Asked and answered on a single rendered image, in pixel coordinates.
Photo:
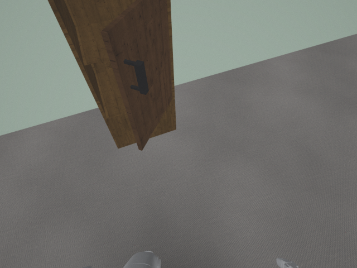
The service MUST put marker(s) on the handle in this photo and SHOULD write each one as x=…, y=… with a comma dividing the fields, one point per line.
x=140, y=74

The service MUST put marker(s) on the left robot thigh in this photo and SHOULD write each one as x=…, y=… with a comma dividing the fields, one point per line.
x=143, y=260

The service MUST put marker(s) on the cupboard door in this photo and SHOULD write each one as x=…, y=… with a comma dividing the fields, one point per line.
x=141, y=33

